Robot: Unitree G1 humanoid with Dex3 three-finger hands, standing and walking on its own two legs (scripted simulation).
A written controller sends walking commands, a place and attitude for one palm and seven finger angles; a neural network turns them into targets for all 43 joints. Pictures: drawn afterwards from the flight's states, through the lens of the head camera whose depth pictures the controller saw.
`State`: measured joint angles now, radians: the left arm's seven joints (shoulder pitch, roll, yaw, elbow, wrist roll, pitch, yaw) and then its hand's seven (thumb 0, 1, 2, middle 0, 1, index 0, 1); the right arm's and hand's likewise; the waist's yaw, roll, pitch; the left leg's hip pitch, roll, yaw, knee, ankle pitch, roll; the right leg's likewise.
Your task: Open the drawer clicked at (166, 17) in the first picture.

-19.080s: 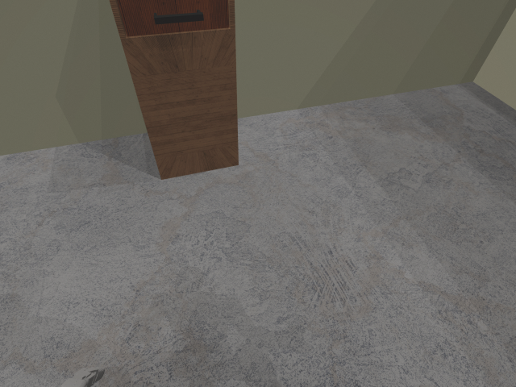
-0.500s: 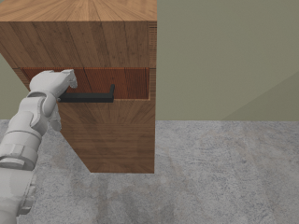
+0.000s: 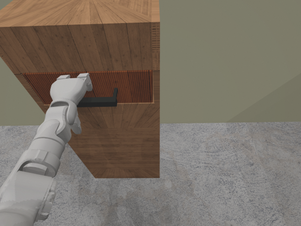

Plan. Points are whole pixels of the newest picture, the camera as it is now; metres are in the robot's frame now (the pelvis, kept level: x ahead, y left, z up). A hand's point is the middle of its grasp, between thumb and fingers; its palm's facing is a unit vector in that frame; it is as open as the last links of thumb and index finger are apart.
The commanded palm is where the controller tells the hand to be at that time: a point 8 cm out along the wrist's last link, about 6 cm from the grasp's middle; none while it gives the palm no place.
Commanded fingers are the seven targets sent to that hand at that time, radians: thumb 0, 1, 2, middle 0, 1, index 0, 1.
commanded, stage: lower the fingers behind the handle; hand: left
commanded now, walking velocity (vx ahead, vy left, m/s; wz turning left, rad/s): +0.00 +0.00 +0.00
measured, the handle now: (90, 96) +0.48 +0.20 +0.07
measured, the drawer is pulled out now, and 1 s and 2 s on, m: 0.00 0.00 0.00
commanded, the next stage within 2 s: close the thumb around the handle in 0.98 s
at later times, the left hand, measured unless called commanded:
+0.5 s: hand (79, 113) +0.43 +0.23 +0.05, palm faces +0.02 -0.02 -1.00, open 13.8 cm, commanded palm +0.41 +0.23 +0.10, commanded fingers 0.00 -0.50 0.30 -0.30 -1.20 -0.30 -1.20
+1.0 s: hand (79, 115) +0.43 +0.23 +0.04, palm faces +0.00 -0.03 -1.00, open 13.8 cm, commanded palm +0.40 +0.23 +0.10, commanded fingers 0.00 -0.50 0.30 -0.30 -1.20 -0.30 -1.20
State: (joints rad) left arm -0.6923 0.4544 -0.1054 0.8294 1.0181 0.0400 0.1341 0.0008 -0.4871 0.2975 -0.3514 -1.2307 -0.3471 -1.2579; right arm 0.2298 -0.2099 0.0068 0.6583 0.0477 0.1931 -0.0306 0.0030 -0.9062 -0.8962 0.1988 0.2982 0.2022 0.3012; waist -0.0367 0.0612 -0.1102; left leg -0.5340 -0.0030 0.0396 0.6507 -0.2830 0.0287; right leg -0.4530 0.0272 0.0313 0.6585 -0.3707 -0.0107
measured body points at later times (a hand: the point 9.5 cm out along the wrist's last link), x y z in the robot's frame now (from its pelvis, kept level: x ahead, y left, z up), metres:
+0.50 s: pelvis -0.01 +0.00 -0.01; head +0.06 -0.01 +0.43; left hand +0.43 +0.23 +0.10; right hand +0.06 -0.28 -0.14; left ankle +0.02 +0.10 -0.72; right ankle -0.03 -0.12 -0.72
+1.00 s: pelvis +0.00 +0.00 -0.01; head +0.05 -0.01 +0.44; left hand +0.42 +0.23 +0.10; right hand +0.08 -0.28 -0.14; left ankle +0.02 +0.10 -0.72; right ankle -0.03 -0.12 -0.72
